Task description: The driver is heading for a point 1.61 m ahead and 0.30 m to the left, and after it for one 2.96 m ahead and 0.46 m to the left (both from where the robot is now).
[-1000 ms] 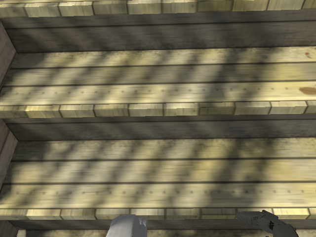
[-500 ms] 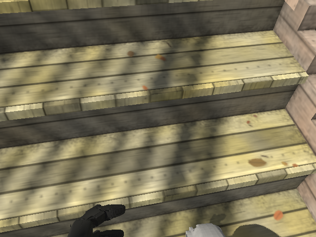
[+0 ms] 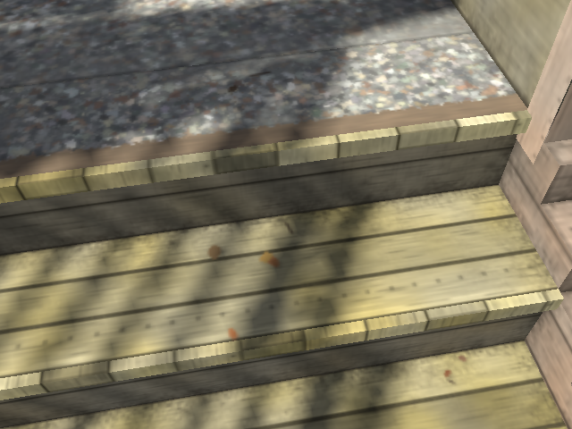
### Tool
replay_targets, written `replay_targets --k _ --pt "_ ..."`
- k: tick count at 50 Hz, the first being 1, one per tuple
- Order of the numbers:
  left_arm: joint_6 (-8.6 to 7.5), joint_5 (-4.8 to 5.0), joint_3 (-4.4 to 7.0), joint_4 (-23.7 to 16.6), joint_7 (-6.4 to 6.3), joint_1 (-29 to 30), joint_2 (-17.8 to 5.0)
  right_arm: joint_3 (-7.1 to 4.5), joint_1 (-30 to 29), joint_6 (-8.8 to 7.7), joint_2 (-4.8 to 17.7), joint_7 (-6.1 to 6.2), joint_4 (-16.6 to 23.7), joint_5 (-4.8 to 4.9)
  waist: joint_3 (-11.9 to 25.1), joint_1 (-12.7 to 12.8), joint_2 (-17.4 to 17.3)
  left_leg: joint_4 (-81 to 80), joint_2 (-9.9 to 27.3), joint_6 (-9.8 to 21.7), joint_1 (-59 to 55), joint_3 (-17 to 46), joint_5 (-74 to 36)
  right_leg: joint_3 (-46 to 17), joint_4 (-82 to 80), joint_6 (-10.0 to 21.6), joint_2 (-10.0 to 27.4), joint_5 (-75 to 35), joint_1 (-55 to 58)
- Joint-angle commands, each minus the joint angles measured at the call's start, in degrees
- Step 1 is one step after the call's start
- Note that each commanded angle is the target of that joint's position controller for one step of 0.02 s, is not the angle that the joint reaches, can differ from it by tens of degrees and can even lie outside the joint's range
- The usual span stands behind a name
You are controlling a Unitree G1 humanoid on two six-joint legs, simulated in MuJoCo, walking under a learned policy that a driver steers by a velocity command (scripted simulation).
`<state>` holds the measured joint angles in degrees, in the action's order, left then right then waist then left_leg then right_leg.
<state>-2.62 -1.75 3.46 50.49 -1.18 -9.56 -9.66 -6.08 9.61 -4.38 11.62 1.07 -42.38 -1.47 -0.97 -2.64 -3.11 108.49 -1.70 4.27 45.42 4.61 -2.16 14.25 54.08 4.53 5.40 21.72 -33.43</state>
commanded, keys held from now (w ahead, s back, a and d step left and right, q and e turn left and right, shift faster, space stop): q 0.56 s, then no key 0.22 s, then e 0.22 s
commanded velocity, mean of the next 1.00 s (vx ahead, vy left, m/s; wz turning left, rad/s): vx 0.04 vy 0.00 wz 0.36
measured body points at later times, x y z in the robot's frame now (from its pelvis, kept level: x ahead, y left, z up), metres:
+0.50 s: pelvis +0.12 +0.06 +0.06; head +0.18 +0.06 +0.51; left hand +0.04 +0.31 -0.06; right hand +0.41 -0.05 -0.02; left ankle +0.18 +0.23 -0.45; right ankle +0.08 -0.09 -0.68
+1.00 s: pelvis +0.22 +0.17 +0.21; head +0.25 +0.17 +0.66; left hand +0.33 +0.41 +0.12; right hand +0.43 +0.01 +0.09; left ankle +0.21 +0.26 -0.49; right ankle +0.29 +0.09 -0.44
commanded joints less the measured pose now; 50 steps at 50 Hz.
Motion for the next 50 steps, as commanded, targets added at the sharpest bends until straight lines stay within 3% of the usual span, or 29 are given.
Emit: replay_targets --k 1,5,7,10,15,17,20,23,24,25,26,27,28,29,30,31,32,33,34,35,36,38,41,43,44,46,47,48,50 --pt "-3.62 -0.23 -1.0 1.23 0.57 -2.55 2.59 3.12 6.19 1.98 -7.79 0.45 3.06 -0.05 -0.32 -3.33 3.39 3.87 0.13 1.43 10.37 3.92 2.27 -14.39 -28.32 3.28 13.96 -23.24 7.94" --pt "-5.3 0.14 -0.47 0.23 -1.39 -5.68 -1.48 2.03 0.63 3.11 -5.75 1.46 5.32 -0.85 1.54 -0.59 3.41 12.2 -1.58 0.13 16.21 0.37 2.27 -8.94 -32.4 5.06 16.86 -30.91 15.19" --pt "-5.43 -0.28 0.29 0.72 -0.96 -9.46 -3.1 2.46 -4.27 3.85 -6.97 2.84 6.95 -1.38 -0.14 1.52 6.43 23.01 -1.48 0.64 26.8 -0.23 8.91 -9.24 -34.88 4.69 17.9 -26.32 22.71" --pt "-5.28 -0.41 0.68 -0.63 -0.52 -12.24 -3.24 1.91 -6.94 5.23 -4.05 3.43 9.04 -2.3 -0.76 2.22 3.43 21.59 0.58 -0.15 31.32 1.17 12.96 -7.43 -36.47 3.46 17.8 -17.44 28.34" --pt "-4.67 0.01 1.33 -1.69 -2.53 -15.91 -4.62 1.87 -12.18 6.79 -5.32 2.06 10.85 -1.32 -1.53 4.71 8.69 10.62 4.28 -2.76 31.27 -2.77 12.95 -3.56 -37.32 5.16 18.67 -19.9 34.64" --pt "-4.09 -1.08 1.73 -2.55 -3.2 -15.71 -6.51 1.89 -15.14 7.33 -6.44 1.33 12.94 -0.42 -1.49 5.7 12.38 8.54 5.24 -3.13 32.98 -2.23 15.47 -3.49 -38.08 5.9 21.03 -20.68 38.66" --pt "-2.64 -1.15 2.71 -3.08 -2.84 -17.39 -8.44 2.25 -19.26 7.9 -7.26 0.42 17.09 -1.45 -0.72 6.49 15.2 4.53 8.97 -3.09 37.12 -4.04 25.89 -3.37 -39.55 5.45 22.66 -24.26 45.56" --pt "-1.34 -1.6 3.02 -3.46 -2.64 -17.41 -9.03 2.59 -22.33 8.4 -6.18 -0.02 19.45 -1.62 1.16 6.59 13.86 -6.11 12.3 -1.88 36.79 -4.84 32.07 -0.22 -39.53 3.9 22.38 -30.22 50.61" --pt "-1.29 -1.92 3.34 -4.17 -2.45 -16.01 -10.76 3.03 -21.06 8.94 -7.05 -0.27 20.07 -1.01 0.8 5.42 13.62 -11.31 13.8 -1.34 33.91 -5.65 32.0 1.45 -40.03 3.43 22.03 -30.95 49.93" --pt "-0.1 -0.78 3.69 -6.08 -2.32 -10.89 -12.69 3.77 -19.0 9.17 -5.73 -1.04 19.69 0.72 1.09 3.86 12.9 -29.83 13.43 -1.08 19.7 -11.84 35.4 5.61 -43.47 3.81 18.15 -25.7 41.55" --pt "0.16 0.6 4.19 -7.37 -2.4 -10.34 -15.31 3.66 -15.7 9.81 -4.56 -0.8 19.47 2.39 1.95 3.69 16.58 -38.07 10.72 -0.24 5.84 -13.33 46.01 5.88 -43.52 3.45 17.86 -31.68 35.25" --pt "0.51 2.01 4.43 -6.21 -0.98 -11.14 -16.68 2.57 -11.52 10.25 -1.99 -0.23 17.8 3.68 5.45 2.38 16.81 -42.65 6.14 -0.43 -4.84 -15.73 45.31 7.06 -36.52 4.11 16.37 -50.59 36.09" --pt "0.83 2.45 3.48 -4.6 0.55 -11.59 -16.36 1.59 -3.06 8.73 1.16 0.91 12.79 4.87 11.74 -0.42 7.6 -40.84 -0.95 2.13 -18.83 -17.71 29.34 9.62 -25.74 3.61 11.69 -71.87 30.47" --pt "-0.08 1.86 3.81 -6.25 1.69 -9.8 -18.46 0.61 5.52 7.04 3.01 1.9 10.94 4.54 18.38 -5.78 2.46 -50.25 -2.91 4.4 -34.62 -10.63 20.8 9.46 -13.13 -0.48 6.82 -64.54 22.83" --pt "-0.92 1.16 3.5 -12.02 2.85 -3.08 -17.29 -1.08 6.97 7.49 8.56 3.41 11.2 3.19 21.32 -8.76 -11.37 -65.22 4.5 9.83 -43.0 13.38 33.58 5.74 9.32 -3.68 -0.1 -21.65 3.85" --pt "-1.75 0.22 1.32 -16.1 5.26 2.26 -9.38 -2.34 -0.17 8.78 12.95 4.39 16.02 0.49 23.87 -6.37 -14.72 -77.64 9.95 12.33 -35.59 32.42 41.53 -8.2 36.02 -5.59 -5.14 -1.82 -2.28" --pt "-1.29 1.4 -0.67 -17.86 5.16 1.67 -2.73 -0.23 -5.85 8.35 10.13 5.04 18.14 -1.18 26.35 -2.88 -12.06 -75.99 10.95 11.13 -33.44 33.05 39.29 -18.77 53.81 -6.43 -6.15 -3.5 -6.04" --pt "-0.55 1.93 -1.73 -20.27 3.89 5.82 0.16 0.67 -2.02 8.06 8.33 4.86 13.64 -2.32 17.99 -1.78 -9.27 -71.46 8.78 7.33 -29.97 24.59 35.11 -20.7 52.25 -5.18 -5.19 -6.66 -10.83" --pt "-0.56 0.67 -2.41 -20.12 3.02 3.34 1.58 1.64 -2.5 7.22 5.77 4.81 11.6 -2.12 9.19 0.63 -7.63 -63.56 7.72 6.82 -23.55 18.05 28.46 -20.83 49.3 -4.35 -4.05 -9.78 -12.48" --pt "-0.75 -0.69 -2.72 -18.21 2.62 -0.56 1.19 2.88 -3.56 6.44 2.28 4.5 10.82 -1.52 4.52 2.34 -4.32 -58.72 7.06 7.89 -18.03 14.8 25.23 -21.38 47.7 -3.14 -5.36 -10.45 -11.24" --pt "-0.76 -1.43 -2.28 -17.89 2.49 -1.42 0.15 3.82 -3.43 6.0 0.34 4.3 10.46 -2.05 3.26 2.13 -3.31 -59.96 8.88 9.69 -14.02 16.15 23.98 -21.61 53.97 -2.85 -8.39 -12.6 -10.98" --pt "0.14 -1.82 -2.16 -20.6 1.34 0.85 -0.63 3.73 -0.19 4.18 1.15 3.87 7.77 -1.62 1.49 2.45 -1.7 -65.41 11.41 10.96 -12.42 20.38 21.46 -21.73 59.91 -3.89 -9.96 -9.11 -14.53" --pt "2.53 -0.92 -3.06 -21.44 -0.27 -0.37 1.55 4.22 -1.11 2.5 1.9 3.6 7.12 -1.78 2.93 4.93 0.3 -68.26 12.59 10.37 -13.08 16.5 21.01 -25.44 55.52 -5.61 -10.0 -10.0 -16.01" --pt "4.96 -0.19 -2.41 -22.6 -1.54 1.85 0.06 5.01 -2.48 1.59 1.37 4.32 8.11 -1.67 3.05 4.75 -0.51 -72.02 15.19 10.14 -14.24 16.75 13.35 -25.5 52.59 -7.38 -9.19 -10.86 -15.06" --pt "6.1 0.79 -2.04 -23.25 -2.14 2.42 -2.1 5.44 -3.78 1.78 1.71 4.41 9.39 -1.73 2.76 4.32 1.94 -75.25 15.6 11.1 -14.72 14.88 6.82 -22.3 44.61 -8.41 -8.92 -7.27 -10.53" --pt "7.35 2.1 -1.6 -24.13 -2.04 3.65 -2.03 4.13 -5.54 1.64 7.03 4.97 11.07 -3.21 4.19 5.27 0.21 -79.07 17.94 11.24 -16.93 13.4 -5.04 -19.73 32.63 -7.98 -5.79 -2.17 -3.48" --pt "7.58 2.43 -1.4 -22.57 -2.1 0.34 -2.23 3.63 -6.58 2.01 7.1 4.68 10.13 -3.29 6.62 7.03 -0.04 -79.46 15.62 9.2 -18.42 6.83 -10.28 -12.45 21.07 -6.14 -4.88 0.32 3.53" --pt "7.81 3.1 -1.18 -22.51 -2.02 0.68 -2.38 3.01 -2.94 2.73 7.55 4.69 9.27 -3.27 6.22 5.57 -3.58 -80.39 14.91 8.05 -21.53 3.49 -11.81 -9.6 9.21 -4.58 -4.45 5.91 7.17" --pt "6.56 2.27 -0.41 -20.07 -2.31 -2.64 -1.47 1.99 -0.71 2.93 7.5 4.31 10.25 -2.57 9.2 3.78 -6.69 -79.17 17.21 8.27 -26.93 3.69 -16.39 -8.5 2.31 -1.48 -3.2 3.98 13.55"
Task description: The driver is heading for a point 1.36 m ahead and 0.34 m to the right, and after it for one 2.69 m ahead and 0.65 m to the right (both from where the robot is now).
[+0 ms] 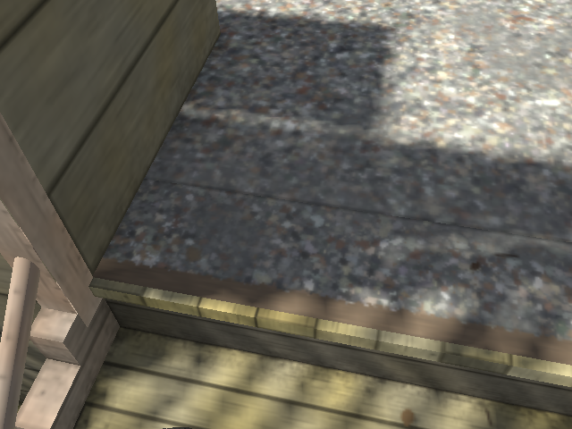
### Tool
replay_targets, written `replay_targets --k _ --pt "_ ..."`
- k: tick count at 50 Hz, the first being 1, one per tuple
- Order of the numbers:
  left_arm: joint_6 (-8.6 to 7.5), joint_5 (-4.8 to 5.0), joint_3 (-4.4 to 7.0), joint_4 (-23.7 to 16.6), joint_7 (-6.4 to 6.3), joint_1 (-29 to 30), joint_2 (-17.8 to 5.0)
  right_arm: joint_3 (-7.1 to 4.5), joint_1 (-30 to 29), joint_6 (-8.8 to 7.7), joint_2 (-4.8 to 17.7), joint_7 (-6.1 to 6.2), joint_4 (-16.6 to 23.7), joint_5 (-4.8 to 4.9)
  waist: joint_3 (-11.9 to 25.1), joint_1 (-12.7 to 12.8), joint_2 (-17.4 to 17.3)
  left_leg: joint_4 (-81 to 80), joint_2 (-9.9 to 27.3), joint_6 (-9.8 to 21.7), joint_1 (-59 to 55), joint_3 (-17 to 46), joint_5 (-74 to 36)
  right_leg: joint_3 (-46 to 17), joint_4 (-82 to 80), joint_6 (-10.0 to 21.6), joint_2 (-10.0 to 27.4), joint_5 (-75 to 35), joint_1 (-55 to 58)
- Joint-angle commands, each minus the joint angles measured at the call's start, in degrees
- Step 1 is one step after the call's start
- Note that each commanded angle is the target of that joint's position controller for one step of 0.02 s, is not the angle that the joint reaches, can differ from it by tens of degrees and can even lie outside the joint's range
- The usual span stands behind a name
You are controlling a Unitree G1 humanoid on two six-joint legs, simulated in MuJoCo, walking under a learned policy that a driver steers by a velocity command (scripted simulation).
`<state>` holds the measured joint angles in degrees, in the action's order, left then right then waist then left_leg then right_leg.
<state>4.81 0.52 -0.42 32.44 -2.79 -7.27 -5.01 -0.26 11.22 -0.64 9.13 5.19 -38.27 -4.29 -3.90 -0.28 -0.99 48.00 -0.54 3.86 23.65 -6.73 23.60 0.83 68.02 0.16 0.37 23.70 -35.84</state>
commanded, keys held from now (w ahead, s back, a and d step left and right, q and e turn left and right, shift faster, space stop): e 0.70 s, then no key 0.30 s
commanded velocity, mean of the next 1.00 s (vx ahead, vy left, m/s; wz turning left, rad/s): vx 0.00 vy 0.00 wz -0.44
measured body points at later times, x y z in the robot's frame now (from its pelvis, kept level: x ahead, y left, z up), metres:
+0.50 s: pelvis +0.05 +0.01 +0.02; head +0.08 +0.02 +0.47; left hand +0.25 +0.23 -0.09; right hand +0.17 -0.25 -0.07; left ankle +0.09 +0.09 -0.71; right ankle +0.04 -0.10 -0.70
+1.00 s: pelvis +0.06 +0.02 +0.02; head +0.08 +0.00 +0.47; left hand +0.32 +0.12 -0.07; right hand +0.06 -0.26 -0.10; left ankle +0.09 +0.10 -0.69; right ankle +0.05 -0.08 -0.70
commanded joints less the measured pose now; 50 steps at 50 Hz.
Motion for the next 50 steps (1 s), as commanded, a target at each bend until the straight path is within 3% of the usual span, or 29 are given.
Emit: replay_targets --k 1,3,4,5,6,7,10,16,18,20,21,23,24,25,26,27,29,31,33,38,39,41,42,44,46,47,48,49,50 --pt "-1.5 -0.25 3.86 -1.06 -0.52 -6.54 -5.5 -3.52 -2.01 -0.49 8.83 -0.03 6.07 0.87 12.72 2.01 -8.05 -14.9 15.08 8.13 -8.27 12.82 -45.44 4.19 -19.47 3.89 1.68 1.53 17.47" --pt "-3.24 -1.64 4.25 1.22 -0.19 -6.64 -4.3 -3.04 -1.02 0.81 6.96 -0.63 5.36 3.19 11.2 3.06 0.0 0.05 8.79 3.95 -13.71 4.25 -45.24 4.51 -40.38 6.14 -3.79 -6.75 18.91" --pt "-3.94 -3.17 4.94 2.06 0.5 -8.66 -5.64 -2.94 -3.21 1.37 6.37 -0.88 6.95 2.88 9.2 4.99 4.01 12.46 6.23 1.02 1.09 3.85 -23.87 -4.91 -40.35 8.67 0.77 -13.68 26.76" --pt "-4.11 -2.36 5.64 0.78 0.02 -4.94 -10.57 -2.47 -3.27 2.06 3.43 -1.37 11.58 3.45 6.69 0.68 19.56 21.19 -2.04 -4.05 17.83 2.89 -0.61 -29.73 -45.17 15.27 10.91 -26.71 27.0" --pt "-4.21 -2.63 5.03 -1.74 0.4 -2.97 -9.31 -2.31 2.01 2.15 2.24 -1.18 8.73 1.59 7.46 -0.09 10.96 29.96 0.29 -6.41 14.24 8.6 -0.73 -33.47 -49.8 17.72 15.13 -20.12 20.07" --pt "-4.39 -3.42 5.07 -1.89 0.29 -0.7 -9.14 -2.79 2.48 1.92 3.35 -1.63 8.14 1.28 5.97 -0.92 6.84 33.75 0.26 -7.2 13.8 8.19 -3.59 -29.08 -49.05 17.38 13.18 -12.09 16.11" --pt "-5.09 -2.71 5.63 -1.49 -0.57 -2.79 -12.67 -3.06 -6.75 1.63 5.1 -2.41 11.85 1.48 3.61 1.07 1.53 33.65 0.77 -7.21 22.57 9.95 -6.4 -26.5 -46.28 16.16 9.06 -5.74 19.59" --pt "-4.19 -2.68 7.24 1.6 -1.73 -8.2 -14.89 -1.89 -6.22 1.7 3.34 -2.83 12.31 2.25 7.57 3.05 6.03 22.99 -0.96 -5.14 21.04 5.94 -2.01 -23.71 -43.69 15.12 6.51 -17.51 26.31" --pt "-4.21 -2.75 6.85 0.67 -1.59 -6.86 -13.18 -1.54 -6.11 1.69 2.81 -2.89 10.79 3.26 8.22 3.63 6.6 9.26 -1.46 -4.0 11.97 4.55 1.14 -20.83 -43.59 12.55 5.95 -18.72 21.72" --pt "-4.83 -3.09 7.27 0.51 -0.79 -4.38 -14.0 -1.98 -3.13 1.34 3.27 -2.31 9.93 3.77 10.74 2.55 12.13 5.29 -2.23 -1.69 3.46 4.16 1.3 -23.33 -41.06 13.5 8.04 -28.8 18.39" --pt "-5.2 -3.7 6.88 -0.07 -0.64 -2.75 -13.56 -1.87 -0.45 1.15 3.33 -1.8 9.48 3.95 12.92 0.78 11.66 -0.03 -0.87 -0.7 0.85 6.27 0.44 -24.52 -39.67 12.72 8.65 -31.06 19.67" --pt "-4.6 -2.11 6.78 0.17 -0.28 -2.32 -12.96 -1.4 0.39 0.29 1.26 -1.27 8.79 4.92 10.47 -1.2 9.32 -18.95 -1.21 -0.45 -8.53 4.89 -8.64 -23.8 -38.17 9.2 5.53 -29.31 16.21" --pt "-4.73 -1.51 6.48 0.88 0.29 -2.39 -10.95 -1.46 -1.4 -0.43 2.52 -0.75 8.51 4.21 8.93 -0.25 2.62 -21.19 1.33 -0.1 -13.13 7.71 -14.78 -21.01 -31.95 7.35 3.07 -24.5 11.65" --pt "-4.96 -0.8 6.08 0.96 0.69 -4.4 -8.27 -2.22 -0.86 -0.73 7.5 -0.37 9.23 3.43 10.06 -0.27 -9.38 -23.42 13.29 2.49 -21.84 20.18 -38.91 -12.92 -16.43 3.77 -3.17 -1.71 -0.3" --pt "-5.17 -0.76 6.6 0.41 0.63 -7.29 -11.11 -3.52 0.23 -0.14 10.48 -0.85 10.64 3.38 15.53 -1.74 -15.26 -25.29 24.7 10.13 -20.05 32.0 -47.88 -6.11 0.51 0.0 -6.58 11.81 -2.65" --pt "-5.22 -2.2 7.53 1.94 0.47 -10.07 -12.61 -3.39 0.96 -0.33 9.11 -1.64 11.03 3.5 16.7 0.39 -6.96 -23.18 24.95 12.86 -18.46 30.72 -50.95 -7.63 13.66 -2.21 -4.59 10.67 -1.58" --pt "-4.17 -2.93 6.92 1.54 1.44 -3.24 -12.81 -2.65 -2.71 -0.35 6.29 -0.75 10.75 1.97 6.9 0.47 -2.41 -29.0 17.46 11.95 -12.44 26.76 -8.28 -6.28 19.59 -4.07 -2.95 2.4 -9.53" --pt "-3.11 -2.86 6.13 -0.37 1.59 -1.24 -10.36 -3.2 -2.06 -0.35 7.18 -0.17 7.99 1.76 1.38 1.09 -4.24 -27.86 12.96 13.15 -8.51 19.5 -7.73 -5.7 22.83 -4.05 -3.92 -5.81 -11.39" --pt "-2.96 -2.51 5.8 -1.88 2.51 0.18 -10.61 -3.02 0.38 -0.91 7.37 0.49 6.86 1.79 2.27 0.85 0.81 -26.14 13.53 12.81 -14.7 17.36 -14.26 -6.66 15.9 -4.11 -4.24 -5.56 -14.42" --pt "-2.29 -2.35 4.14 -2.43 2.71 2.64 -7.01 -3.37 1.37 -0.85 7.77 1.08 5.67 2.32 7.23 -0.41 -7.54 -25.62 14.16 11.5 -20.12 12.75 -22.18 -1.99 1.5 -4.46 -2.69 -5.74 -9.82" --pt "-2.14 -2.51 3.73 -0.76 2.81 1.09 -7.27 -3.15 0.86 -0.87 6.35 1.2 5.52 2.34 8.54 -0.75 -4.68 -26.11 12.64 10.05 -17.24 9.26 -18.87 1.52 -5.28 -3.36 -3.42 -4.15 -3.8" --pt "-2.26 -1.36 3.39 -1.22 2.88 2.03 -6.42 -3.42 -0.24 -1.45 7.68 1.39 6.01 2.15 9.44 -0.65 -7.78 -26.64 14.56 8.81 -14.32 9.16 -22.01 0.78 -18.02 0.1 -1.33 -2.29 6.13" --pt "-2.2 -1.88 3.83 -1.32 2.19 2.05 -7.14 -3.69 -0.22 -2.17 8.43 1.24 6.05 2.18 8.99 -0.94 -9.66 -25.04 16.93 8.9 -13.18 10.29 -27.16 2.3 -18.8 1.16 -1.27 -4.93 8.4" --pt "-3.01 -2.06 3.87 -0.32 1.68 -0.76 -6.71 -3.77 -0.62 -1.8 8.79 0.81 5.38 2.96 10.84 -0.17 -7.86 -22.58 18.12 8.47 -12.95 11.35 -30.38 2.74 -24.7 3.0 -0.87 -6.78 12.79" --pt "-4.11 -1.56 3.51 1.55 1.76 -3.57 -5.57 -3.82 0.68 -0.44 8.44 0.01 3.89 3.38 10.12 0.73 -5.04 -18.07 14.61 6.05 -11.51 8.37 -27.66 5.04 -38.37 3.63 -2.9 -8.34 19.76" --pt "-4.99 -1.88 3.78 1.96 1.63 -4.0 -7.16 -4.01 2.15 0.01 8.04 -0.67 2.94 3.48 8.53 0.66 -1.34 -13.03 13.08 4.35 -9.56 6.29 -26.22 2.8 -42.49 3.81 -1.42 -11.97 22.1" --pt "-6.02 -2.91 4.1 1.55 1.18 -5.78 -9.46 -3.66 1.67 0.33 6.01 -1.13 3.53 4.16 11.19 1.57 6.88 -1.24 10.45 1.09 0.4 3.83 -16.52 -8.25 -42.83 5.5 7.27 -32.03 32.09" --pt "-6.01 -3.66 3.17 -0.4 0.61 -4.02 -9.1 -2.18 3.03 1.02 2.48 -1.7 3.44 5.21 16.86 2.44 17.39 3.74 4.78 -2.99 1.46 3.2 1.74 -20.92 -46.41 15.64 19.02 -38.21 29.33" --pt "-6.03 -3.69 2.56 -1.46 0.17 -4.48 -6.46 -3.14 2.07 1.51 4.29 -1.74 1.5 5.09 15.01 4.26 12.8 11.01 5.31 -4.7 -0.82 6.24 3.15 -24.48 -51.65 19.82 21.56 -27.97 23.11"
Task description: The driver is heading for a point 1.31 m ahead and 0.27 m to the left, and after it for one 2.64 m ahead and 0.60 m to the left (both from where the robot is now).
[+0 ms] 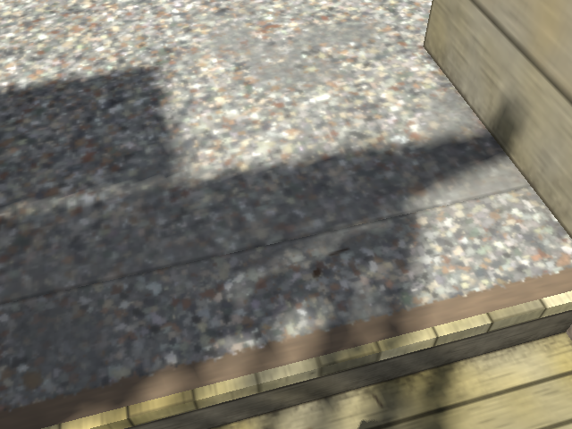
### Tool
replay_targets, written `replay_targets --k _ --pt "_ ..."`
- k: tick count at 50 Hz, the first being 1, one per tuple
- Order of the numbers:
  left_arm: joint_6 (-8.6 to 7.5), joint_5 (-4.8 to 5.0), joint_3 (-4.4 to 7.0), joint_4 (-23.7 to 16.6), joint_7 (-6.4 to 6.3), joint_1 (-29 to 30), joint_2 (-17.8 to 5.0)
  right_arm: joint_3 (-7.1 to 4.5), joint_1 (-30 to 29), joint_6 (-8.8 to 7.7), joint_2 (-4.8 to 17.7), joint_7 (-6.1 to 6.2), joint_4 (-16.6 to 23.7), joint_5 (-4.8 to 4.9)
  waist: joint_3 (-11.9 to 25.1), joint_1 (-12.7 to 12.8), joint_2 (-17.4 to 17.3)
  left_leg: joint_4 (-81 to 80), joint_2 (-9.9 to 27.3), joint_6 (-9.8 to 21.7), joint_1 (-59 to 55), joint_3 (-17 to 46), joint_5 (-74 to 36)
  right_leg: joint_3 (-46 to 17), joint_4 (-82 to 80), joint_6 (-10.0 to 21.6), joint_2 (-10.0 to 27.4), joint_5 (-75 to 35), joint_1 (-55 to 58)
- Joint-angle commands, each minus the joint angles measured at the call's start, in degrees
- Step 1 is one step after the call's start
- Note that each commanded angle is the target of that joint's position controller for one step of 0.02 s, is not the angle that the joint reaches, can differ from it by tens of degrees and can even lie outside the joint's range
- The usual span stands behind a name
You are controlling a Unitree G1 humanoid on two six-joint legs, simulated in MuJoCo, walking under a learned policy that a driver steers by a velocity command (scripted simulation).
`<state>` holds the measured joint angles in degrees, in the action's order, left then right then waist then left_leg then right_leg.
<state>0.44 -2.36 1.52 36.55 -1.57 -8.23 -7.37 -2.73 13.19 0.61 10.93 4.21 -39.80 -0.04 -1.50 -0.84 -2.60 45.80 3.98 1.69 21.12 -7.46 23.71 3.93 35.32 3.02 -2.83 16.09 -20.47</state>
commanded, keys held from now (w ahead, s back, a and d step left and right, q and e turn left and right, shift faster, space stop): no key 0.36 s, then w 0.64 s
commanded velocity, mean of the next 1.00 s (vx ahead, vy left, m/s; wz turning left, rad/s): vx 0.21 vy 0.00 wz -0.04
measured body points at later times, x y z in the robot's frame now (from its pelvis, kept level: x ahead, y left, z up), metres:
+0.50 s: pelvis +0.00 +0.03 +0.02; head +0.00 +0.04 +0.47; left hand +0.05 +0.26 -0.12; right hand +0.07 -0.20 -0.11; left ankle -0.04 +0.13 -0.72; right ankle +0.02 -0.09 -0.71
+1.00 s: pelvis +0.16 -0.03 +0.03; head +0.18 -0.03 +0.48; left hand +0.04 +0.17 -0.11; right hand +0.44 -0.15 +0.00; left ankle +0.25 +0.07 -0.42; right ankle +0.06 -0.10 -0.72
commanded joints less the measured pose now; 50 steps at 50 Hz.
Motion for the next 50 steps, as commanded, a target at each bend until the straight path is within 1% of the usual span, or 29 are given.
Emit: replay_targets --k 1,4,7,9,12,13,14,16,17,21,24,26,28,32,34,35,36,37,38,39,40,41,42,43,46,47,48,49,50 --pt "-1.79 -0.69 0.03 -5.5 -1.22 -1.62 -3.29 -1.33 -1.85 0.4 3.07 -0.91 2.79 0.53 9.44 3.77 11.98 18.5 0.5 -3.49 2.12 8.71 2.8 -26.53 -20.68 17.73 23.36 -14.86 3.86" --pt "-2.54 0.04 -0.25 -4.63 -1.8 -0.39 -4.91 -1.48 -3.28 0.82 1.76 -1.02 2.06 -1.0 2.91 0.74 3.77 19.64 -0.7 -4.69 2.82 9.53 1.69 -16.6 -20.24 12.78 16.54 -14.09 1.12" --pt "-2.59 0.39 0.13 -2.71 -1.83 -3.26 -5.31 -0.89 -1.31 0.96 0.19 -1.23 0.2 -0.19 2.84 0.73 8.1 -3.3 -4.03 -2.89 0.32 6.02 5.94 -10.81 -16.96 8.67 11.21 -15.91 8.26" --pt "-2.54 1.37 0.78 -1.17 -2.15 -5.4 -5.79 -0.31 1.79 0.53 -1.61 -0.52 -2.52 -0.36 3.63 0.05 11.01 -21.2 -5.09 -2.11 -6.98 4.09 -3.21 -10.16 -14.06 7.43 10.64 -18.18 10.11" --pt "-4.1 2.53 1.14 1.1 0.21 -9.56 -2.58 -0.46 1.52 -1.13 2.08 0.14 -3.74 -1.21 6.31 2.71 4.58 -21.57 3.38 0.34 -15.71 11.96 -27.61 -9.36 -13.08 2.99 8.69 -11.15 4.32" --pt "-3.7 2.63 1.18 1.71 0.44 -9.17 -2.33 -0.37 0.38 -1.76 1.52 -0.27 -3.27 -0.72 4.7 2.21 0.01 -21.39 3.2 1.55 -9.96 12.76 -19.5 -7.66 -14.94 2.32 7.23 -7.21 6.42" --pt "-3.3 2.12 1.51 2.33 0.16 -7.84 -3.38 0.11 0.05 -2.3 -0.01 -0.43 -3.41 -0.33 2.7 1.61 0.5 -24.07 2.79 1.86 -7.49 13.02 -14.59 -7.18 -14.09 1.9 7.23 -6.85 7.47" --pt "-2.9 1.99 2.13 3.08 -0.18 -7.78 -4.38 0.04 0.4 -2.51 0.97 0.09 -3.56 -0.88 0.18 1.78 -1.05 -25.55 2.93 2.33 -5.4 13.37 -11.81 -6.99 -13.56 1.76 7.03 -8.05 7.67" --pt "-2.21 2.31 2.31 2.99 -0.46 -6.94 -4.04 0.28 -0.7 -2.5 0.34 0.33 -3.32 0.2 -0.16 2.19 -1.03 -27.03 2.92 2.44 -4.4 13.55 -10.22 -7.13 -14.43 1.3 7.42 -9.17 8.48" --pt "-1.13 2.07 2.75 5.52 -0.16 -9.55 -4.1 -0.26 2.46 -2.17 1.98 0.54 -3.89 -0.04 0.23 2.2 -2.21 -30.67 3.08 4.91 -3.53 16.36 6.14 -4.06 -11.55 1.64 4.68 -0.09 7.95" --pt "-1.16 1.81 3.16 5.74 0.0 -8.72 -5.09 -2.11 6.84 -1.23 6.68 0.46 -4.9 -0.72 -2.52 -0.63 -6.28 -35.58 8.32 10.96 -7.42 25.47 22.04 0.92 -0.09 2.5 1.7 4.85 -5.49" --pt "-1.59 1.58 2.95 4.15 0.43 -5.36 -4.63 -2.53 8.87 -1.44 6.87 0.3 -6.07 0.05 -5.45 -2.25 -7.46 -39.61 14.02 16.03 -7.22 32.61 24.8 0.52 11.41 2.37 3.93 2.74 -12.98" --pt "-1.85 1.19 3.36 4.34 1.09 -6.58 -5.79 -2.47 7.58 -2.3 6.2 0.0 -6.73 -0.93 -5.41 -1.16 -5.51 -39.03 12.85 16.47 -10.41 29.42 16.21 -0.83 15.38 1.69 4.9 6.89 -16.1" --pt "-3.9 0.96 2.21 3.29 2.1 -7.53 -4.33 -2.9 6.58 -3.19 6.17 -0.23 -8.26 -1.98 -2.7 0.09 -3.96 -37.08 10.06 15.01 -14.06 22.55 2.07 0.75 6.23 4.67 5.32 5.68 -10.0" --pt "-4.7 1.59 1.95 4.86 2.23 -15.65 -3.1 -3.32 0.96 -2.93 7.82 -1.5 -7.47 -0.71 0.72 5.83 -3.02 -32.75 7.88 14.0 -5.37 17.53 -7.19 2.02 -2.83 6.94 4.23 -2.12 7.26" --pt "-4.93 1.71 2.85 7.22 1.89 -22.04 -4.76 -3.04 0.15 -2.91 6.68 -2.32 -7.61 -0.61 1.82 8.98 2.23 -21.75 4.91 13.02 -2.67 13.32 -22.47 3.27 -10.32 6.72 1.13 -5.6 16.4" --pt "-5.93 1.29 3.67 9.3 1.4 -28.42 -7.93 -2.66 -1.45 -3.38 4.84 -3.68 -6.6 0.17 3.6 11.38 8.24 -4.17 0.46 10.29 5.33 7.41 -24.58 -3.75 -16.2 5.98 5.65 -6.23 26.25" --pt "-5.42 1.54 4.58 10.28 0.82 -34.41 -12.9 -1.44 2.01 -4.3 1.23 -4.79 -6.73 -0.12 7.44 10.79 19.04 13.34 -3.39 6.8 14.32 3.73 -7.03 -21.59 -20.35 6.17 17.18 -7.33 32.04" --pt "-4.66 0.45 5.21 9.7 0.3 -33.18 -16.59 -1.65 5.61 -5.05 1.22 -5.16 -6.42 0.46 10.07 10.72 27.43 37.5 -9.17 3.65 26.0 5.21 1.22 -41.23 -26.95 17.59 24.74 3.12 32.32" --pt "-4.31 -0.58 4.36 9.84 0.05 -29.05 -12.41 -1.81 -2.01 -5.41 0.85 -4.47 -5.24 -0.3 3.15 9.54 15.22 62.71 -7.65 3.4 38.73 9.8 1.06 -40.5 -28.49 20.1 26.02 13.66 28.67" --pt "-4.38 -0.6 3.93 9.57 -0.19 -26.85 -11.64 -0.93 -11.49 -6.55 -0.27 -4.23 -0.34 -1.1 -1.72 9.0 7.54 75.6 -6.35 4.28 50.79 10.96 -1.92 -33.32 -27.15 17.86 24.19 15.8 27.69" --pt "-4.95 -1.3 2.88 11.88 0.53 -26.38 -8.42 0.72 -12.94 -7.24 -3.45 -3.84 1.81 -1.49 -1.01 7.12 3.69 84.53 -5.89 5.57 56.18 10.25 -3.44 -25.69 -23.92 14.13 21.64 8.59 27.53" --pt "-5.63 -0.65 2.41 13.99 0.88 -26.99 -6.83 2.39 -13.94 -7.22 -6.52 -3.67 4.17 -2.57 -2.68 5.08 1.43 89.29 -4.47 6.41 60.43 11.65 -2.73 -21.12 -22.78 11.64 20.94 6.47 24.12" --pt "-6.23 -0.58 1.36 15.96 1.39 -26.01 -4.06 3.51 -14.64 -6.77 -8.65 -3.45 5.67 -2.38 -3.01 3.4 2.03 98.47 -4.95 7.38 64.09 12.08 0.46 -19.35 -22.42 10.23 20.89 5.02 20.34" --pt "-7.6 0.37 0.42 18.7 2.68 -20.71 -4.23 5.3 -18.75 -4.45 -8.15 -3.03 11.75 -0.78 -7.71 -2.24 0.96 85.28 -3.75 8.16 57.46 9.54 0.05 -10.09 -29.98 5.62 16.95 7.21 1.22" --pt "-7.63 0.53 -0.25 20.11 2.63 -19.91 -3.65 6.02 -21.71 -3.3 -7.31 -3.07 14.5 -0.39 -8.53 -2.76 2.37 74.42 -2.5 7.38 51.49 3.38 -1.25 -5.82 -35.04 4.73 13.76 3.72 -4.77" --pt "-7.58 1.81 -0.62 21.87 1.23 -21.08 -4.1 6.76 -23.82 -2.51 -7.9 -2.82 16.53 -0.61 -7.75 -2.06 5.4 70.79 -0.29 7.73 46.61 0.08 -2.19 -7.64 -41.26 7.44 14.96 -7.71 -4.69" --pt "-6.91 2.85 -0.78 21.54 0.35 -20.79 -5.24 7.15 -21.19 -2.13 -6.68 -3.26 15.3 -0.55 -3.92 -2.31 4.37 60.78 -0.38 8.14 36.21 -4.18 -2.14 -2.13 -44.7 8.51 12.91 -21.89 -3.42" --pt "-6.74 4.39 -1.7 18.7 0.09 -14.81 -3.64 6.87 -16.1 -2.6 -5.84 -3.12 12.49 0.53 -1.79 -4.67 2.67 46.89 -2.13 8.9 16.48 -7.16 0.01 4.15 -41.49 8.67 11.03 -55.32 -10.02"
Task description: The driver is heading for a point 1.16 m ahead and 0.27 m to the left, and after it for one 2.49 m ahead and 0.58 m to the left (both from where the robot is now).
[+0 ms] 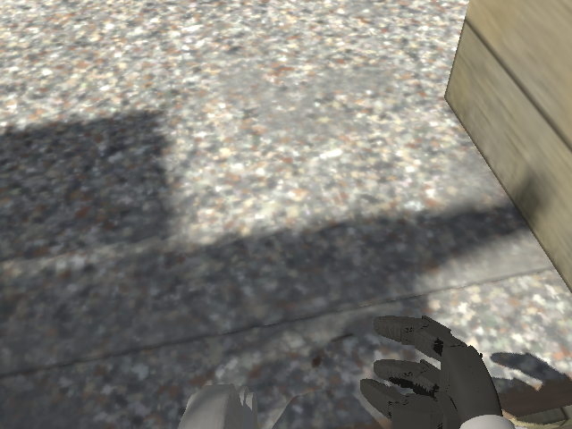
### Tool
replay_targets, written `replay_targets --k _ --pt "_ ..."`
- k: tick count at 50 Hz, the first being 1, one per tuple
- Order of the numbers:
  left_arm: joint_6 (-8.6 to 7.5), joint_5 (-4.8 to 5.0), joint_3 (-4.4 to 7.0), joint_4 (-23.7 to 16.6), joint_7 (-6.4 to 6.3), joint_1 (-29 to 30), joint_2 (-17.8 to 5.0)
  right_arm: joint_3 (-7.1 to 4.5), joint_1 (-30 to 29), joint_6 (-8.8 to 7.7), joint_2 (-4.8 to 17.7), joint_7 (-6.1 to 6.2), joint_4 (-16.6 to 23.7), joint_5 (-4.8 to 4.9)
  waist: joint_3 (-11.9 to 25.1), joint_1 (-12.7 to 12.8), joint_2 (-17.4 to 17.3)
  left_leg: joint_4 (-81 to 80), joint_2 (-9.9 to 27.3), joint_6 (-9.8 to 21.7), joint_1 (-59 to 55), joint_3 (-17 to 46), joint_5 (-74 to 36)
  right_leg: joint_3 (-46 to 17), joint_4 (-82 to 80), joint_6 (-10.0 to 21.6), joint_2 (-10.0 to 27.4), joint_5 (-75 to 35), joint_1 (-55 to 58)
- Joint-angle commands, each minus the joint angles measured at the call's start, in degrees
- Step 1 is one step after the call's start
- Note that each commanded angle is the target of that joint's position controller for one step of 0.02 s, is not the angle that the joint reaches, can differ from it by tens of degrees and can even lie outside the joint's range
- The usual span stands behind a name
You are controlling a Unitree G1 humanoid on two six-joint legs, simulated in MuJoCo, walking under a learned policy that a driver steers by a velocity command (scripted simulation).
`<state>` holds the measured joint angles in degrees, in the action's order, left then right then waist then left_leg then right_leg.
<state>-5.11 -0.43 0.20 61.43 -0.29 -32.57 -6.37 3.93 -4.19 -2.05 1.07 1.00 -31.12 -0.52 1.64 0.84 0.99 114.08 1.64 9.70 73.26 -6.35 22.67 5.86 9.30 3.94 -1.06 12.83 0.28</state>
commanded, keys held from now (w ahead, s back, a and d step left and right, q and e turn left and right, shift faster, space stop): w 0.44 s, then w+q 0.56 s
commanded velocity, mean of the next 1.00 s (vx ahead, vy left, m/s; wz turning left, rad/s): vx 0.49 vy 0.00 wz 0.21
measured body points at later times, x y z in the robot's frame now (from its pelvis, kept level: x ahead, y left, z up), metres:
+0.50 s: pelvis +0.21 -0.03 +0.19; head +0.24 -0.02 +0.64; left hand +0.46 +0.10 +0.12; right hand +0.13 -0.25 +0.05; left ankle +0.13 +0.07 -0.56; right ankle +0.32 -0.16 -0.23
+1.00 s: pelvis +0.48 -0.09 +0.37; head +0.49 -0.11 +0.82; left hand +0.41 +0.15 +0.25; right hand +0.74 -0.25 +0.29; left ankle +0.61 +0.06 -0.27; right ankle +0.42 -0.17 -0.37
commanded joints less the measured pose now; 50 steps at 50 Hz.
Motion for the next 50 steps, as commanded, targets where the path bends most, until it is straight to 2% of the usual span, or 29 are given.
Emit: replay_targets --k 1,3,4,5,6,7,8,9,11,14,19,21,25,26,27,28,29,30,31,32,33,34,36,37,38,40,43,46,50 --pt "-1.63 3.96 0.15 -6.54 -1.64 7.14 -8.13 0.38 5.54 -0.1 3.37 0.21 1.36 1.27 2.91 -7.42 0.5 -22.83 -4.02 0.85 -46.31 -9.46 1.64 1.36 -7.14 8.87 11.68 -91.52 -25.17" --pt "-3.28 3.43 3.86 -7.12 -1.52 4.45 -18.85 -0.8 16.19 1.48 5.9 1.27 -3.21 2.61 15.87 -10.66 6.73 -35.86 -7.33 -0.73 -49.43 -7.5 4.7 -0.96 11.68 8.58 15.47 -122.26 -5.54" --pt "-3.8 2.99 4.24 -8.31 -0.03 2.77 -16.56 -1.41 16.68 0.34 7.38 1.69 -3.37 2.05 18.29 -8.21 9.51 -51.5 -6.54 0.1 -55.4 -1.46 2.78 -3.27 25.71 6.25 14.05 -117.6 -3.15" --pt "-4.37 2.48 4.48 -9.92 0.98 -1.2 -14.93 -3.82 18.29 -0.71 12.17 1.89 -6.36 1.71 23.54 -5.72 4.18 -58.29 -4.34 3.93 -69.94 8.08 6.62 -5.69 37.93 0.88 9.66 -106.36 -14.84" --pt "-5.1 1.53 5.07 -11.9 2.77 3.27 -15.54 -5.95 22.86 0.31 15.89 1.78 -9.13 0.84 25.92 -8.73 -7.66 -72.95 2.12 7.24 -70.2 23.3 10.37 -5.1 60.47 1.73 1.37 -49.05 -20.5" --pt "-5.33 -1.61 3.8 -15.4 3.38 13.97 -6.68 -7.74 22.8 0.88 18.03 1.14 -13.54 -0.18 19.07 -8.17 -12.55 -77.74 6.35 9.66 -66.08 33.29 -4.4 -12.36 90.56 0.18 -7.36 -12.95 -34.33" --pt "-4.69 -1.93 3.2 -19.53 2.88 13.68 -2.25 -8.66 18.03 0.54 18.28 0.57 -12.7 -1.93 15.99 -4.21 -2.8 -86.15 11.0 7.73 -62.09 37.1 4.78 -21.03 105.42 1.4 -6.78 -13.16 -44.22" --pt "-3.26 -3.24 2.5 -23.53 2.46 18.4 -1.43 -8.66 17.95 -0.14 15.85 0.59 -14.94 -2.31 7.34 -2.89 -0.3 -89.49 13.0 5.93 -55.73 40.14 17.94 -16.33 111.38 2.97 -5.0 -12.29 -53.62" --pt "-0.85 -2.73 -0.26 -28.35 1.33 22.95 4.8 -6.28 19.25 -1.77 6.62 -0.29 -21.36 -1.63 -4.33 2.28 0.05 -89.1 9.32 1.84 -48.92 28.74 11.4 -18.37 115.58 4.65 -4.78 -9.63 -64.32" --pt "1.74 -1.09 -1.16 -27.82 0.58 20.81 5.33 -5.38 20.73 -4.39 4.15 -1.14 -23.0 -1.15 -8.14 4.28 1.78 -91.97 8.92 -1.28 -45.33 17.15 2.34 -17.76 112.32 2.65 -3.83 -6.76 -69.34" --pt "3.39 -0.77 -1.1 -31.87 -1.29 31.63 4.36 -6.75 27.33 -7.25 13.47 -1.4 -23.36 -0.35 -7.12 0.65 -6.93 -102.42 13.09 3.59 -53.73 19.36 3.92 -9.16 123.75 2.94 -1.19 0.17 -82.18" --pt "3.75 -0.76 -1.22 -35.17 -2.02 37.59 3.68 -6.98 31.02 -7.73 14.17 -1.14 -24.28 -0.67 -8.42 -0.56 -4.74 -105.03 15.07 3.11 -62.53 19.26 3.36 -10.2 122.69 4.26 1.41 4.68 -89.45" --pt "5.91 -1.82 -1.68 -39.76 0.35 44.12 0.9 -7.46 37.55 -6.43 13.55 0.92 -25.6 0.39 -4.83 -4.69 -4.65 -115.83 10.64 5.62 -68.77 15.2 -3.28 1.28 95.2 1.77 8.86 5.6 -77.83" --pt "6.21 -0.56 -2.48 -40.63 1.19 46.13 2.97 -7.87 39.21 -6.13 12.95 1.66 -26.19 1.41 -5.27 -6.11 -6.29 -120.86 10.75 6.37 -67.17 14.81 -9.64 2.14 82.77 3.12 9.85 11.13 -67.81" --pt "6.36 0.63 -2.83 -39.1 2.33 44.16 4.44 -7.56 36.52 -5.63 12.5 1.98 -24.63 0.76 -3.77 -6.05 -3.15 -121.97 9.34 6.01 -61.01 10.75 -16.54 8.07 71.04 3.99 7.56 13.7 -52.67" --pt "6.42 1.44 -2.46 -36.8 2.82 40.18 5.42 -7.59 36.45 -5.56 14.28 1.84 -23.18 -0.04 2.15 -3.85 -5.87 -115.49 10.6 6.21 -61.35 8.58 -45.23 9.77 66.23 4.83 2.19 22.64 -38.15" --pt "6.66 1.2 -0.84 -33.92 2.32 32.6 3.02 -8.71 37.19 -5.97 18.34 1.44 -22.91 -0.36 7.61 -0.88 -7.22 -104.82 12.72 5.26 -66.08 6.84 -75.79 10.39 66.39 5.28 -0.97 23.88 -31.32" --pt "6.31 1.23 0.67 -32.14 1.23 22.55 -0.7 -9.39 35.74 -6.73 22.35 0.73 -22.22 0.35 14.44 4.79 -10.99 -93.37 14.41 3.63 -71.81 8.6 -96.14 5.93 60.54 5.75 -3.38 21.3 -23.66" --pt "5.56 0.24 2.66 -29.6 -0.17 13.74 -5.71 -9.93 30.94 -8.27 23.22 -1.91 -20.67 2.55 19.89 10.26 -13.87 -79.84 12.01 1.15 -66.39 6.84 -92.54 -4.83 56.03 6.85 0.28 18.32 -13.29" --pt "5.01 -2.21 5.02 -27.16 -0.95 6.95 -12.36 -10.28 28.97 -8.62 20.14 -4.23 -16.64 4.65 23.88 11.78 -2.65 -57.93 2.67 -1.7 -49.2 7.78 -74.83 -33.91 39.63 10.32 13.02 45.64 -3.93" --pt "5.97 -1.69 6.99 -25.38 -0.6 7.2 -18.41 -10.97 24.33 -9.4 16.64 -5.62 -13.53 1.85 23.02 11.49 11.09 -30.26 -6.26 -2.83 -36.72 13.34 -20.48 -63.04 10.26 11.96 19.93 64.1 -4.51" --pt "4.6 -0.69 6.87 -25.5 0.11 15.56 -17.13 -10.25 25.38 -9.03 10.46 -4.68 -12.3 -0.41 19.22 6.4 6.76 -8.94 -5.64 -4.03 -29.62 22.69 -18.0 -66.71 5.33 8.74 23.38 59.25 -8.5" --pt "1.13 -0.68 4.64 -20.87 -0.12 23.0 -8.56 -9.1 21.43 -6.72 7.4 -2.4 -8.26 -2.08 3.01 -0.3 -2.01 -2.74 -1.43 -3.68 -25.3 14.08 -23.53 -44.52 14.27 7.4 22.59 39.59 -23.82" --pt "-0.82 -0.82 2.9 -17.38 -0.38 20.88 -2.51 -8.24 19.58 -5.4 6.23 -1.86 -6.23 -2.26 -1.45 -1.74 -6.29 -2.59 -1.67 -1.78 -24.06 14.56 -24.39 -33.49 18.79 5.64 21.3 26.82 -28.43" --pt "-1.97 -1.43 2.32 -13.9 -0.09 19.31 -0.68 -7.53 20.04 -3.88 5.13 -1.43 -6.01 -1.66 -2.55 -2.36 -6.26 -1.04 -2.69 -0.48 -22.57 15.68 -23.84 -27.7 19.78 4.0 19.8 18.81 -28.64" --pt "-2.97 -1.35 3.18 -10.21 0.94 16.04 -3.44 -6.93 22.52 -1.31 3.7 -0.65 -5.89 -0.4 -5.22 -5.12 -1.55 -2.08 -3.51 -0.61 -16.72 17.82 -19.41 -19.34 16.41 3.17 17.5 12.86 -26.3" --pt "-3.55 -1.04 3.36 -12.8 -0.33 19.77 -5.4 -7.94 18.31 0.78 9.42 -0.91 -5.38 -0.05 -7.67 -5.74 -0.45 -28.04 -2.59 -3.63 -20.69 16.12 -20.18 -6.02 7.06 -0.62 14.78 5.63 -26.0" --pt "-4.43 -0.09 3.6 -12.25 -1.29 14.98 -9.54 -9.64 12.4 1.82 12.47 -2.91 -5.16 0.33 -3.98 -2.95 3.74 -45.69 -3.07 -5.31 -26.34 7.5 -25.48 3.05 1.82 -0.65 12.79 -13.1 -15.06" --pt "-4.5 -0.55 3.92 -10.57 -1.94 7.43 -11.24 -8.75 5.56 1.53 11.27 -5.35 -4.8 -1.27 -3.52 0.59 1.85 -63.25 -1.54 -3.56 -32.52 0.06 -22.33 8.07 -0.94 0.23 13.97 -22.68 -1.33"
